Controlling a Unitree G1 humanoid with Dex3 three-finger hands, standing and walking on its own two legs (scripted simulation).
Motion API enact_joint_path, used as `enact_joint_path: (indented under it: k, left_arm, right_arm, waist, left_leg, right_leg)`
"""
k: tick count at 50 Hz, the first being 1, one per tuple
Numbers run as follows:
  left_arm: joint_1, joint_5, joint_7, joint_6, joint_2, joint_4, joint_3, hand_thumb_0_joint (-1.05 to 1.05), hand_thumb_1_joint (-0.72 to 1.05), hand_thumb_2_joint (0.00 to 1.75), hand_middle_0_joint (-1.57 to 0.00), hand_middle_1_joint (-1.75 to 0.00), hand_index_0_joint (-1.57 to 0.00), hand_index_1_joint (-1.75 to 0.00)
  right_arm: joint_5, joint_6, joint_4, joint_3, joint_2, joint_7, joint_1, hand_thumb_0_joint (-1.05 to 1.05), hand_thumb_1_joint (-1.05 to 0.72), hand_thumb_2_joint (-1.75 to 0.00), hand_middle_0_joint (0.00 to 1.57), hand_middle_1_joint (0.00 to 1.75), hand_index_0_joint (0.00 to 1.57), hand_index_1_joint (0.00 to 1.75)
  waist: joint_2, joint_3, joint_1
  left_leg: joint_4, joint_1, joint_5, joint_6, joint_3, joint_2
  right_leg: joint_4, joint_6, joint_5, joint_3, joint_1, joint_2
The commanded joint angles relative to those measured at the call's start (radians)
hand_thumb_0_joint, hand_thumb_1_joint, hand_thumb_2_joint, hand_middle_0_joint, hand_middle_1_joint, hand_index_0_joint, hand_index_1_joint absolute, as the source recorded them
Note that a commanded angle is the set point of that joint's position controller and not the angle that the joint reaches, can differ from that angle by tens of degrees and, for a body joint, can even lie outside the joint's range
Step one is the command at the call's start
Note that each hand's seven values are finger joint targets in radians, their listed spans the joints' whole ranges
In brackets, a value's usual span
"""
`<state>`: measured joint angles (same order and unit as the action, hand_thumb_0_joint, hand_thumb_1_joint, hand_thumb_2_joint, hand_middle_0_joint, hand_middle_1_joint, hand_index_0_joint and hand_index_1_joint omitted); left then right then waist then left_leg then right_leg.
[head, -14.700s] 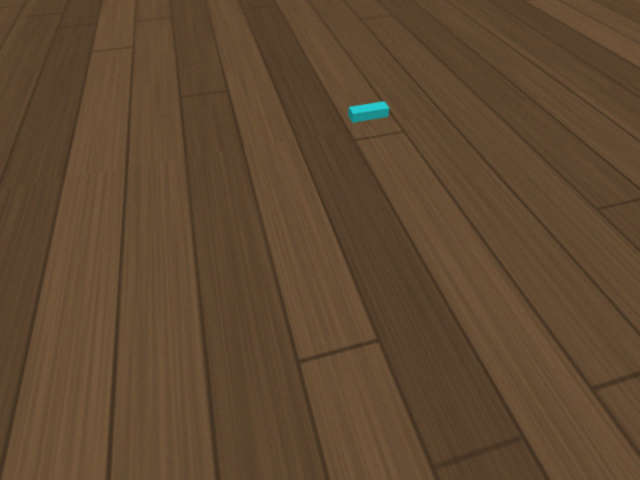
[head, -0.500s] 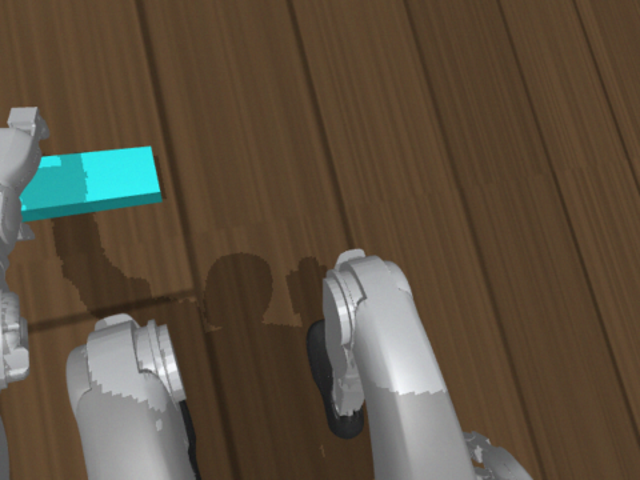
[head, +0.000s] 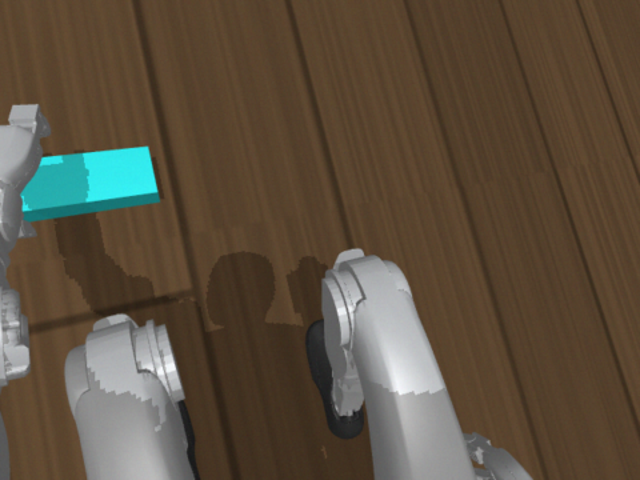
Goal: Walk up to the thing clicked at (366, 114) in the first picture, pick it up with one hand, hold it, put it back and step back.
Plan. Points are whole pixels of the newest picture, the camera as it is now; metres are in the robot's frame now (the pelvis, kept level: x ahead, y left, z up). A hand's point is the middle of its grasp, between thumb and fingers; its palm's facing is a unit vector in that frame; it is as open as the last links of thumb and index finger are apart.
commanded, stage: approach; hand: left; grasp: from above
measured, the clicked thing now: (78, 184) +0.54 +0.21 -0.30
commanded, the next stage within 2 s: close in in 0.50 s
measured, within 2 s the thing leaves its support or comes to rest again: neither
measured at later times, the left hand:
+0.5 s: hand (44, 178) +0.51 +0.23 -0.18, palm faces -0.46 -0.03 -0.88, open 13.7 cm
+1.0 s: hand (51, 184) +0.51 +0.23 -0.21, palm faces -0.46 -0.04 -0.88, open 13.4 cm
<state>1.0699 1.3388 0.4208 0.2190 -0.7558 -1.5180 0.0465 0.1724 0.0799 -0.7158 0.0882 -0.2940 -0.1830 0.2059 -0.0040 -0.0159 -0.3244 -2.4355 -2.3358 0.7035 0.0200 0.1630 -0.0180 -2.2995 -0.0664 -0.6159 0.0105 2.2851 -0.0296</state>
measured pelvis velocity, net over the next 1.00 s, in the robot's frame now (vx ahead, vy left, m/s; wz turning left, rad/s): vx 0.00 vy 0.00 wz -0.02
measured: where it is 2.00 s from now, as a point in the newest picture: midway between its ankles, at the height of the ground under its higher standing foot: (263, 435)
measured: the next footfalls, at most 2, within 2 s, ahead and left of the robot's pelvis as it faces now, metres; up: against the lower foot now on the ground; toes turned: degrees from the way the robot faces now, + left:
none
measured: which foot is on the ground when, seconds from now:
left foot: down 0.00-1.00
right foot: down 0.00-1.00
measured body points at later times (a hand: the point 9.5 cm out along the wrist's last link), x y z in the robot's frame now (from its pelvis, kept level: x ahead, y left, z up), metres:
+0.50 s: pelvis +0.00 +0.00 +0.00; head +0.26 +0.05 +0.36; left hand +0.53 +0.23 -0.13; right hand -0.02 -0.26 -0.08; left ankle +0.07 +0.13 -0.29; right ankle +0.12 -0.15 -0.29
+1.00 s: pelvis +0.00 +0.00 -0.01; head +0.27 +0.08 +0.34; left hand +0.53 +0.23 -0.16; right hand +0.00 -0.27 -0.08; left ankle +0.07 +0.13 -0.29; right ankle +0.12 -0.15 -0.29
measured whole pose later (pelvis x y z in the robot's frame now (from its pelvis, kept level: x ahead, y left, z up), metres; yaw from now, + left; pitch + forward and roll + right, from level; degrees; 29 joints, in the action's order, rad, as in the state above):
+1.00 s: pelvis +0.00 +0.00 -0.01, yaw -1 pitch +33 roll -10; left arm 1.16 1.36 0.46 0.18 -0.80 -1.65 0.05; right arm 0.20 0.10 -0.67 0.15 -0.31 -0.19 0.21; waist -0.03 0.05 -0.40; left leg -2.47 -2.36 0.70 0.02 0.18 -0.02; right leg -2.31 -0.06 -0.61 0.03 2.30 -0.02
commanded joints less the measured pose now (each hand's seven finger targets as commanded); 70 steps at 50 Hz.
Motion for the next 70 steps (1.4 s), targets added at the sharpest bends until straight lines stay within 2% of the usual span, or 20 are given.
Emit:
enact_joint_path:
  k: [1, 4, 7, 8, 9, 10, 13, 19, 20, 23, 25, 27, 32, 39, 44, 45, 48, 50, 59, 70]
  left_arm:
    - [0.486, -0.018, 0.038, -0.003, -0.117, 0.13, -0.036, 0.0, -0.45, 0.96, -0.07, -1.06, -0.11, -1.02]
    - [0.495, -0.003, 0.043, -0.022, -0.094, 0.058, -0.066, 0.0, -0.45, 0.95, -0.06, -1.07, -0.1, -1.02]
    - [0.563, 0.009, 0.055, -0.043, -0.129, 0.059, -0.044, 0.0, -0.45, 0.96, -0.06, -1.05, -0.1, -1.01]
    - [0.572, 0.014, 0.062, -0.052, -0.17, 0.053, -0.022, 0.0, -0.46, 0.97, -0.06, -1.07, -0.1, -1.03]
    - [0.519, 0.018, 0.058, -0.071, -0.127, -0.024, -0.05, 0.0, -0.47, 0.96, -0.06, -1.06, -0.1, -1.02]
    - [0.53, 0.021, 0.064, -0.078, -0.178, -0.001, -0.008, 0.0, -0.45, 0.95, -0.06, -1.07, -0.1, -1.02]
    - [0.444, 0.024, 0.051, -0.114, -0.202, -0.013, 0.008, 0.0, -0.47, 0.96, -0.06, -1.06, -0.1, -1.03]
    - [0.293, -0.036, 0.006, -0.132, -0.259, 0.073, 0.086, 0.0, -0.5, 0.98, -0.06, -1.08, -0.09, -1.05]
    - [0.309, -0.042, -0.006, -0.123, -0.235, 0.132, 0.075, 0.0, -0.49, 0.99, -0.06, -1.08, -0.09, -1.05]
    - [0.385, -0.072, -0.031, -0.083, -0.174, 0.273, 0.047, 0.0, -0.48, 1.01, -0.06, -1.12, -0.1, -1.08]
    - [0.431, -0.084, -0.046, -0.058, -0.088, 0.262, -0.036, 0.0, -0.45, 0.96, -0.05, -1.12, -0.11, -1.07]
    - [0.469, -0.077, -0.036, -0.029, -0.17, 0.273, 0.004, 0.0, -0.45, 0.99, -0.06, -1.12, -0.11, -1.07]
    - [0.463, -0.038, -0.006, -0.01, -0.108, 0.14, -0.05, 0.0, -0.43, 1.0, -0.06, -1.14, -0.12, -1.08]
    - [0.423, 0.007, 0.036, -0.035, -0.168, -0.005, -0.015, 0.0, -0.41, 0.99, -0.06, -1.15, -0.12, -1.09]
    - [0.445, 0.014, 0.066, -0.042, -0.206, 0.036, 0.02, 0.0, -0.43, 0.94, -0.05, -1.1, -0.1, -1.04]
    - [0.421, 0.019, 0.063, -0.045, -0.169, -0.023, 0.001, 0.0, -0.43, 0.93, -0.04, -1.09, -0.1, -1.04]
    - [0.438, 0.021, 0.085, -0.033, -0.211, -0.011, 0.027, 0.0, -0.42, 0.94, -0.05, -1.09, -0.1, -1.03]
    - [0.449, 0.022, 0.09, -0.026, -0.2, -0.032, 0.005, 0.0, -0.41, 0.95, -0.05, -1.09, -0.1, -1.04]
    - [0.431, 0.031, 0.17, -0.005, -0.308, -0.035, 0.052, 0.0, -0.41, 0.96, -0.05, -1.08, -0.1, -1.03]
    - [0.396, 0.027, 0.202, -0.038, -0.309, -0.117, 0.051, 0.0, -0.4, 1.02, -0.07, -1.12, -0.1, -1.08]
  right_arm:
    - [0.009, 0.008, -0.018, -0.077, -0.263, 0.017, 0.239, 0.0, -0.89, -0.89, 0.2, 0.3, 0.2, 0.3]
    - [0.006, 0.01, -0.022, -0.069, -0.27, 0.024, 0.243, 0.0, -0.89, -0.89, 0.2, 0.3, 0.2, 0.3]
    - [0.019, 0.012, -0.023, -0.059, -0.276, 0.018, 0.258, 0.0, -0.89, -0.89, 0.2, 0.3, 0.2, 0.3]
    - [0.015, 0.01, -0.019, -0.057, -0.281, 0.021, 0.255, 0.0, -0.89, -0.89, 0.2, 0.3, 0.2, 0.3]
    - [0.014, 0.014, 0.0, -0.047, -0.28, 0.017, 0.245, 0.0, -0.89, -0.89, 0.2, 0.3, 0.2, 0.3]
    - [0.018, 0.009, -0.005, -0.047, -0.282, 0.015, 0.248, 0.0, -0.89, -0.89, 0.2, 0.3, 0.2, 0.3]
    - [0.01, 0.006, 0.036, -0.036, -0.287, 0.009, 0.233, 0.0, -0.89, -0.89, 0.2, 0.3, 0.2, 0.3]
    - [-0.005, -0.015, 0.055, -0.057, -0.293, 0.001, 0.252, 0.0, -0.9, -0.89, 0.2, 0.3, 0.2, 0.3]
    - [-0.006, -0.016, 0.065, -0.063, -0.292, 0.0, 0.249, 0.0, -0.9, -0.89, 0.2, 0.3, 0.2, 0.3]
    - [-0.012, -0.024, 0.056, -0.081, -0.286, 0.005, 0.269, 0.0, -0.9, -0.89, 0.2, 0.3, 0.2, 0.3]
    - [-0.016, -0.021, 0.038, -0.072, -0.271, 0.006, 0.28, 0.0, -0.9, -0.89, 0.2, 0.3, 0.2, 0.3]
    - [-0.013, -0.023, 0.031, -0.083, -0.288, 0.02, 0.289, 0.0, -0.9, -0.89, 0.2, 0.3, 0.2, 0.3]
    - [0.004, -0.014, 0.006, -0.068, -0.268, 0.026, 0.275, 0.0, -0.9, -0.89, 0.2, 0.3, 0.2, 0.3]
    - [0.017, 0.01, 0.019, -0.04, -0.29, 0.015, 0.248, 0.0, -0.9, -0.89, 0.2, 0.3, 0.2, 0.3]
    - [0.02, 0.018, 0.03, -0.041, -0.301, 0.009, 0.244, 0.0, -0.9, -0.9, 0.2, 0.3, 0.2, 0.3]
    - [0.027, 0.024, 0.037, -0.035, -0.3, 0.003, 0.24, 0.0, -0.89, -0.9, 0.2, 0.3, 0.2, 0.3]
    - [0.034, 0.027, 0.035, -0.025, -0.308, -0.001, 0.246, 0.0, -0.89, -0.9, 0.2, 0.3, 0.2, 0.3]
    - [0.049, 0.04, 0.034, -0.01, -0.302, -0.009, 0.239, 0.0, -0.89, -0.9, 0.2, 0.3, 0.2, 0.3]
    - [0.077, 0.069, 0.029, 0.025, -0.328, -0.036, 0.238, 0.0, -0.89, -0.9, 0.2, 0.3, 0.2, 0.3]
    - [0.088, 0.096, 0.048, 0.051, -0.35, -0.076, 0.213, 0.0, -0.9, -0.9, 0.2, 0.3, 0.2, 0.3]
  waist:
    - [0.338, -0.632, -0.1]
    - [0.353, -0.63, -0.101]
    - [0.381, -0.631, -0.122]
    - [0.383, -0.648, -0.104]
    - [0.387, -0.62, -0.107]
    - [0.373, -0.629, -0.11]
    - [0.396, -0.662, -0.079]
    - [0.335, -0.693, -0.037]
    - [0.345, -0.715, -0.038]
    - [0.351, -0.759, -0.065]
    - [0.334, -0.701, -0.093]
    - [0.34, -0.692, -0.089]
    - [0.326, -0.625, -0.101]
    - [0.306, -0.557, -0.105]
    - [0.377, -0.632, -0.096]
    - [0.358, -0.589, -0.125]
    - [0.377, -0.594, -0.131]
    - [0.36, -0.557, -0.157]
    - [0.428, -0.581, -0.154]
    - [0.408, -0.501, -0.187]
  left_leg:
    - [0.266, 0.482, -0.139, -0.042, -0.117, -0.007]
    - [0.272, 0.505, -0.146, -0.036, -0.11, -0.008]
    - [0.26, 0.524, -0.179, -0.034, -0.111, -0.006]
    - [0.265, 0.512, -0.169, -0.036, -0.11, -0.009]
    - [0.265, 0.502, -0.187, -0.035, -0.115, -0.011]
    - [0.266, 0.488, -0.179, -0.038, -0.113, -0.009]
    - [0.273, 0.487, -0.224, -0.039, -0.121, -0.014]
    - [0.26, 0.434, -0.242, -0.048, -0.131, -0.014]
    - [0.253, 0.45, -0.258, -0.044, -0.133, -0.013]
    - [0.235, 0.471, -0.27, -0.04, -0.131, -0.008]
    - [0.236, 0.449, -0.224, -0.038, -0.126, -0.011]
    - [0.245, 0.462, -0.183, -0.035, -0.116, -0.01]
    - [0.255, 0.471, -0.122, -0.034, -0.119, -0.012]
    - [0.254, 0.436, -0.145, -0.045, -0.112, -0.013]
    - [0.254, 0.492, -0.196, -0.035, -0.105, -0.008]
    - [0.236, 0.48, -0.202, -0.036, -0.104, -0.006]
    - [0.232, 0.495, -0.23, -0.029, -0.09, -0.003]
    - [0.207, 0.483, -0.201, -0.036, -0.096, -0.002]
    - [0.192, 0.499, -0.204, -0.029, -0.081, 0.007]
    - [0.163, 0.463, -0.219, -0.03, -0.062, 0.012]
  right_leg:
    - [0.204, 0.095, 0.156, 0.164, -0.312, 0.04]
    - [0.197, 0.1, 0.162, 0.169, -0.299, 0.04]
    - [0.183, 0.098, 0.195, 0.172, -0.296, 0.039]
    - [0.186, 0.101, 0.185, 0.169, -0.302, 0.039]
    - [0.182, 0.099, 0.198, 0.165, -0.301, 0.034]
    - [0.182, 0.1, 0.191, 0.169, -0.319, 0.041]
    - [0.175, 0.1, 0.218, 0.16, -0.364, 0.04]
    - [0.179, 0.094, 0.233, 0.153, -0.451, 0.039]
    - [0.181, 0.097, 0.244, 0.152, -0.454, 0.038]
    - [0.198, 0.099, 0.262, 0.149, -0.471, 0.037]
    - [0.207, 0.102, 0.216, 0.154, -0.422, 0.039]
    - [0.214, 0.103, 0.17, 0.162, -0.398, 0.041]
    - [0.218, 0.1, 0.124, 0.169, -0.345, 0.042]
    - [0.195, 0.093, 0.157, 0.176, -0.324, 0.041]
    - [0.172, 0.097, 0.196, 0.18, -0.344, 0.041]
    - [0.162, 0.094, 0.202, 0.184, -0.324, 0.042]
    - [0.154, 0.096, 0.219, 0.191, -0.33, 0.042]
    - [0.156, 0.088, 0.21, 0.193, -0.329, 0.047]
    - [0.137, 0.084, 0.225, 0.212, -0.38, 0.057]
    - [0.125, 0.08, 0.249, 0.227, -0.372, 0.064]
